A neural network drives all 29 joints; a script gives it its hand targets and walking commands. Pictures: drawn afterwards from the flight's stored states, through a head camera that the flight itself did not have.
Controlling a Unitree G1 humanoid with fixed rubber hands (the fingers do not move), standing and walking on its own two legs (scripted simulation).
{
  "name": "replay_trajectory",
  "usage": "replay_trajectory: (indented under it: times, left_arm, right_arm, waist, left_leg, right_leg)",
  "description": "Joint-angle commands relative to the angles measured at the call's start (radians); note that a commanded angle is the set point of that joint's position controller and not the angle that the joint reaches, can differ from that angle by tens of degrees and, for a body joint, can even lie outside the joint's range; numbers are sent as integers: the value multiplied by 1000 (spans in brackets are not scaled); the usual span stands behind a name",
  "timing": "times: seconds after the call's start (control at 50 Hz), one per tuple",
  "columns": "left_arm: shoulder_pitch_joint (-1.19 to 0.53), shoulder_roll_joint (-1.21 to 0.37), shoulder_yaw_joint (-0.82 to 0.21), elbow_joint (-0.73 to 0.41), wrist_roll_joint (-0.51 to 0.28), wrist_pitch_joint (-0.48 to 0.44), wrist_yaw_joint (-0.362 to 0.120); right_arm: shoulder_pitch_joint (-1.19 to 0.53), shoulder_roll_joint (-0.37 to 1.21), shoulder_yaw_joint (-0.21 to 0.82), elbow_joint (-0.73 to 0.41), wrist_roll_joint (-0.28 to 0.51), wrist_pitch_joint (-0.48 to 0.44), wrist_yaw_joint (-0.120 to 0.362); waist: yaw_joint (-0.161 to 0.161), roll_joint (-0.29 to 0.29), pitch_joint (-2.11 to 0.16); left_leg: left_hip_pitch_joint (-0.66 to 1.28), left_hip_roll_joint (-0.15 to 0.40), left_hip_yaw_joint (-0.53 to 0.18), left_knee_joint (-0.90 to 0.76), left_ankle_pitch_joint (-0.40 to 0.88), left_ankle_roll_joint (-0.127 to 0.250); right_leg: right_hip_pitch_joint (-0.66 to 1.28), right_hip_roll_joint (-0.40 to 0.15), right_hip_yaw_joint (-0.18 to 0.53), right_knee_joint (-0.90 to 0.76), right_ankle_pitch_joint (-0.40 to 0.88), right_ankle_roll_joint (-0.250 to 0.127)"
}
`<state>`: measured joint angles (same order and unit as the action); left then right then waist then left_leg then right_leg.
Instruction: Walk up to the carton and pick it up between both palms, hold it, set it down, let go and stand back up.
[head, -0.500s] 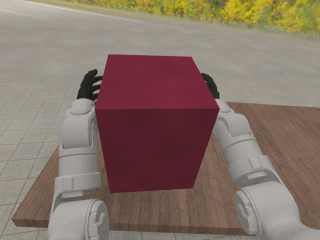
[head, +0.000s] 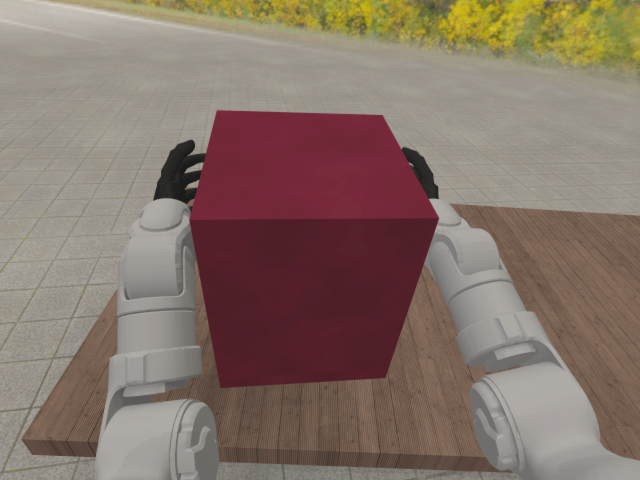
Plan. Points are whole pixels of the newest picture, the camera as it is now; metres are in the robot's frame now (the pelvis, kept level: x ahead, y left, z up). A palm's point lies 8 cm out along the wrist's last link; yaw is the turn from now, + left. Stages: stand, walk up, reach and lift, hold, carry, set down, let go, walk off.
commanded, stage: hold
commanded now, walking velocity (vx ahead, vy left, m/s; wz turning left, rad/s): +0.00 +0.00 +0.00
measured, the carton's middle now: (303, 247) +0.34 +0.01 +0.20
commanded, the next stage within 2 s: set down in 0.20 s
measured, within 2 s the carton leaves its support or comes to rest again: neither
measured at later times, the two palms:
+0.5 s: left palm (159, 192) +0.36 +0.18 +0.26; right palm (408, 204) +0.38 -0.12 +0.24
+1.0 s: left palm (176, 233) +0.37 +0.17 +0.20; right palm (403, 245) +0.38 -0.12 +0.17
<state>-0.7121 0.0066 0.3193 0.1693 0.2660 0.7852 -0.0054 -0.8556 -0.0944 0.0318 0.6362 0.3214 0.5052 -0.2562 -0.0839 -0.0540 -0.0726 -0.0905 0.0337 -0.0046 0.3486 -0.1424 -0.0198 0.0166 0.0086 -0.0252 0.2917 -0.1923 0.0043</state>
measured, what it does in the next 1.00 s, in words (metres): stands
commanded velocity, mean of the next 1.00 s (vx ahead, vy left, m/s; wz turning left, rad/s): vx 0.00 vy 0.00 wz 0.00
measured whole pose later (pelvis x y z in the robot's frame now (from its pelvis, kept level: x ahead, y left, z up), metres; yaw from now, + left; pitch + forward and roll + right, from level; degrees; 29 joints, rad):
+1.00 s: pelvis +0.01 +0.00 +0.00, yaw +1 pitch -10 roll -1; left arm -0.63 -0.05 0.31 0.18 0.34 0.51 -0.05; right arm -0.69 -0.01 -0.05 0.70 0.11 0.11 -0.18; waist -0.06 -0.10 0.07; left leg -0.01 0.02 -0.02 0.34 -0.15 -0.01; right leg 0.11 0.00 -0.04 0.27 -0.20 0.01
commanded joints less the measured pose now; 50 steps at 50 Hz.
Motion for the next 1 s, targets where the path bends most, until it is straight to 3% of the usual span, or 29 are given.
replay_trajectory:
  times: [0.0, 0.04, 0.16, 0.2, 0.22, 0.28, 0.32, 0.4, 0.48, 0.6, 0.66, 0.74, 0.76, 0.86, 0.98]
  left_arm:
    - [-709, -577, -507, -83, -157, -47, -139]
    - [-682, -563, -486, -64, -139, -40, -138]
    - [-689, -568, -491, -58, -147, -42, -136]
    - [-757, -568, -506, -85, -179, -62, -147]
    - [-765, -565, -502, -73, -175, -70, -147]
    - [-771, -576, -472, -27, -154, -110, -154]
    - [-752, -556, -425, 4, -111, -140, -163]
    - [-626, -488, -306, 72, -4, -177, -223]
    - [-544, -485, -300, 88, 28, -206, -257]
    - [-492, -522, -407, 22, -19, -257, -226]
    - [-468, -528, -448, -7, -35, -271, -208]
    - [-462, -547, -507, -78, -57, -287, -176]
    - [-457, -546, -511, -66, -60, -285, -170]
    - [-443, -523, -453, -14, -27, -273, -177]
    - [-392, -520, -414, 38, -2, -285, -183]
  right_arm:
    - [-773, 613, 282, -327, 108, -54, 100]
    - [-771, 609, 287, -329, 111, -51, 99]
    - [-761, 608, 281, -320, 102, -50, 100]
    - [-805, 649, 332, -331, 140, -73, 103]
    - [-807, 637, 318, -338, 130, -82, 99]
    - [-827, 640, 299, -327, 92, -132, 103]
    - [-800, 625, 253, -261, 33, -178, 110]
    - [-718, 560, 146, -182, -93, -277, 132]
    - [-642, 533, 116, -163, -160, -361, 154]
    - [-652, 506, 159, -263, -184, -476, 169]
    - [-628, 497, 185, -295, -181, -502, 167]
    - [-613, 511, 233, -333, -168, -519, 175]
    - [-613, 504, 224, -339, -171, -516, 173]
    - [-595, 516, 215, -292, -185, -499, 176]
    - [-552, 523, 197, -251, -204, -501, 182]
  waist:
    - [-13, 95, -299]
    - [-1, 81, -278]
    - [-8, 85, -279]
    - [12, 73, -312]
    - [4, 76, -311]
    - [20, 89, -335]
    - [20, 105, -292]
    - [9, 52, -138]
    - [-2, 29, -101]
    - [-18, 86, -188]
    - [-22, 85, -212]
    - [-6, 110, -276]
    - [-13, 111, -269]
    - [20, 75, -207]
    - [29, 56, -195]
  left_leg:
    - [212, -67, 27, -19, 189, -20]
    - [207, -70, 30, -16, 194, -15]
    - [204, -68, 28, -22, 178, -14]
    - [200, -71, 27, -2, 222, -4]
    - [201, -74, 21, -5, 217, -9]
    - [223, -68, 20, -9, 206, -10]
    - [239, -68, 32, -22, 175, -12]
    - [243, -66, 57, -64, 91, 4]
    - [232, -71, 79, -76, 125, 11]
    - [278, -67, 75, -24, 303, -26]
    - [307, -65, 65, -4, 352, -27]
    - [344, -57, 51, 22, 403, -36]
    - [344, -57, 48, 25, 401, -39]
    - [281, -64, 64, -10, 274, -12]
    - [275, -65, 66, -17, 279, -6]
  right_leg:
    - [-75, 62, -24, -50, 164, 61]
    - [-72, 62, -24, -52, 168, 64]
    - [-75, 63, -25, -55, 145, 59]
    - [-47, 55, -5, -44, 219, 61]
    - [-43, 55, -7, -45, 225, 59]
    - [-54, 56, -16, -55, 176, 52]
    - [-54, 51, -25, -71, 132, 46]
    - [-26, 31, -53, -102, 57, 52]
    - [33, 28, -78, -98, 73, 45]
    - [67, 38, -113, -54, 170, 30]
    - [66, 37, -112, -50, 209, 32]
    - [43, 33, -112, -35, 230, 28]
    - [33, 33, -111, -41, 224, 28]
    - [44, 23, -94, -53, 186, 39]
    - [41, 25, -85, -56, 206, 45]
